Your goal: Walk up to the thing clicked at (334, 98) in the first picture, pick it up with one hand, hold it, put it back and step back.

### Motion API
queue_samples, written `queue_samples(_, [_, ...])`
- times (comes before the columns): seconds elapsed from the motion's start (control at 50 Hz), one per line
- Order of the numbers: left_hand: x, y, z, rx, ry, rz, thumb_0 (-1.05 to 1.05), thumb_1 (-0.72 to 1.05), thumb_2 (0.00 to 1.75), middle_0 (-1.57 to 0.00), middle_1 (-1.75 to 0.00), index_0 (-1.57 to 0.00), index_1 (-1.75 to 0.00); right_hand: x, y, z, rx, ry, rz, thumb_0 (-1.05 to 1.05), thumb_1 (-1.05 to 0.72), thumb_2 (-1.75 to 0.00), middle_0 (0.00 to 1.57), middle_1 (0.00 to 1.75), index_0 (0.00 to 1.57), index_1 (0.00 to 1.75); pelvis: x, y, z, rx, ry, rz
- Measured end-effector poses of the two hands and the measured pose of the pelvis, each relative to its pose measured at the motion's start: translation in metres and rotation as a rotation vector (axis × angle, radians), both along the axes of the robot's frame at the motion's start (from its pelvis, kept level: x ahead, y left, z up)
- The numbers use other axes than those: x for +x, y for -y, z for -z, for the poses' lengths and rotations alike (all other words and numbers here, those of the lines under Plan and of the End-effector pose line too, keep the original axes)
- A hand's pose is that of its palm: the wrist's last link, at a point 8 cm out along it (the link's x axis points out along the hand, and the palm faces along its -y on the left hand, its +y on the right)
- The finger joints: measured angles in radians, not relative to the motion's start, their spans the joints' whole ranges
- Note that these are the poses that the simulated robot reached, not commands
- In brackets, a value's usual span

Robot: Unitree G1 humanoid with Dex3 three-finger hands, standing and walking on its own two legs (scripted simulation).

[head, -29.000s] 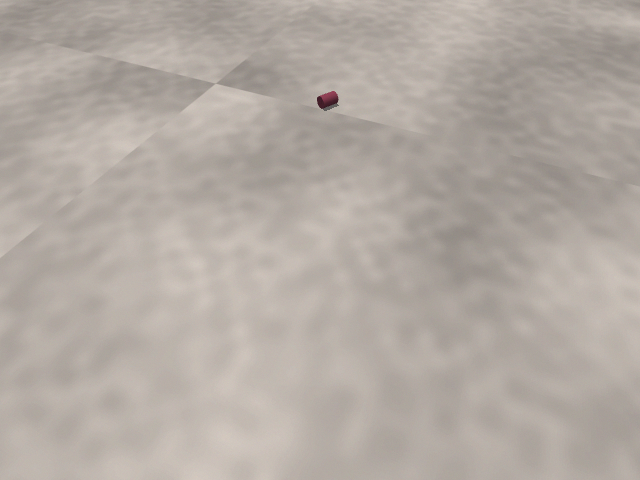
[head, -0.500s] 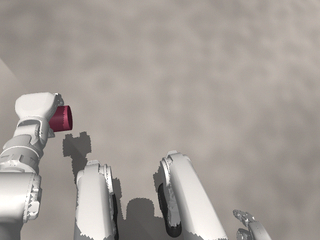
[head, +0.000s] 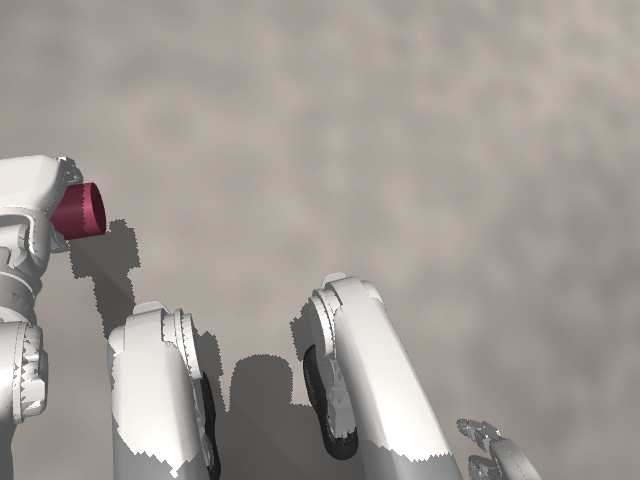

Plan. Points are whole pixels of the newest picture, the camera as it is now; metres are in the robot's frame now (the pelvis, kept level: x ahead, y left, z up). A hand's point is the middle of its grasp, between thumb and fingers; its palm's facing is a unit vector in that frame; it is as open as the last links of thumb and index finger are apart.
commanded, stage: crouch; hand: left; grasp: from above
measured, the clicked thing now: (56, 214) +0.45 +0.28 -0.22
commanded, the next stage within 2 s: lower in 0.22 s
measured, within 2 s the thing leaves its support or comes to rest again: neither
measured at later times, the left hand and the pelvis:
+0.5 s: hand (57, 216) +0.45 +0.28 -0.23, palm faces -0.47 -0.07 -0.88, open 9.5 cm; pelvis -0.01 +0.00 -0.04, yaw -2 degrees
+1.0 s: hand (76, 220) +0.46 +0.28 -0.29, palm faces -0.46 -0.09 -0.89, open 9.5 cm; pelvis -0.01 +0.00 -0.08, yaw -5 degrees
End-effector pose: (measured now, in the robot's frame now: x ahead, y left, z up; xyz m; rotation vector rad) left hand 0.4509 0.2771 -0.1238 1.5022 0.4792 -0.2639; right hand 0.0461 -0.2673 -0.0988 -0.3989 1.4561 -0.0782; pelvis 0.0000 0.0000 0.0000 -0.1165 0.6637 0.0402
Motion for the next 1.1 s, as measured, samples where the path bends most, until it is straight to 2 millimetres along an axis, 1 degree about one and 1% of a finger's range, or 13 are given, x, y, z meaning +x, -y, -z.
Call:
queue_samples(0.12, [0.004, 0.001, 0.013, -0.002, 0.003, -0.005, 0.00, 0.09, 0.28, -0.84, -0.24, -0.86, -0.24, -0.012, 0.000, 0.012, -0.004, -0.020, 0.007, 0.01, -0.91, -0.91, 0.20, 0.30, 0.20, 0.30, -0.003, 0.001, 0.014, -0.002, 0.010, 0.008])
queue_samples(0.26, [0.007, 0.001, 0.026, 0.002, 0.006, -0.010, 0.00, 0.09, 0.28, -0.85, -0.23, -0.86, -0.24, -0.017, 0.000, 0.022, -0.007, -0.025, 0.001, 0.00, -0.91, -0.91, 0.20, 0.30, 0.20, 0.30, -0.006, 0.001, 0.027, -0.006, 0.024, 0.014])
queue_samples(0.44, [0.010, -0.002, 0.041, 0.009, -0.009, -0.021, 0.00, 0.08, 0.28, -0.86, -0.20, -0.88, -0.22, -0.017, 0.002, 0.033, -0.010, -0.031, -0.018, 0.00, -0.91, -0.91, 0.20, 0.30, 0.20, 0.30, -0.006, 0.002, 0.040, -0.011, 0.035, 0.021])
queue_samples(0.56, [0.012, -0.003, 0.059, -0.001, -0.022, -0.019, 0.00, 0.08, 0.27, -0.87, -0.19, -0.89, -0.20, -0.016, 0.003, 0.040, -0.016, -0.037, -0.040, 0.00, -0.91, -0.90, 0.20, 0.30, 0.20, 0.30, -0.006, 0.002, 0.050, -0.018, 0.047, 0.026])
queue_samples(0.76, [0.014, -0.001, 0.088, -0.013, 0.003, -0.015, 0.00, 0.09, 0.25, -0.87, -0.19, -0.89, -0.21, -0.018, 0.005, 0.052, -0.028, -0.052, -0.054, 0.00, -0.91, -0.90, 0.20, 0.30, 0.20, 0.30, -0.006, 0.002, 0.067, -0.029, 0.071, 0.040])
queue_samples(0.94, [0.015, 0.000, 0.103, -0.010, 0.001, -0.029, 0.00, 0.10, 0.25, -0.87, -0.19, -0.88, -0.20, -0.017, 0.001, 0.059, -0.017, -0.046, -0.071, 0.00, -0.90, -0.90, 0.20, 0.30, 0.20, 0.30, -0.006, 0.000, 0.076, -0.040, 0.090, 0.049])
queue_samples(1.1, [0.018, 0.000, 0.115, -0.021, 0.002, -0.029, 0.00, 0.10, 0.24, -0.86, -0.20, -0.87, -0.21, -0.023, -0.003, 0.058, -0.011, -0.055, -0.089, 0.00, -0.90, -0.90, 0.20, 0.30, 0.20, 0.30, -0.006, 0.000, 0.082, -0.053, 0.106, 0.055])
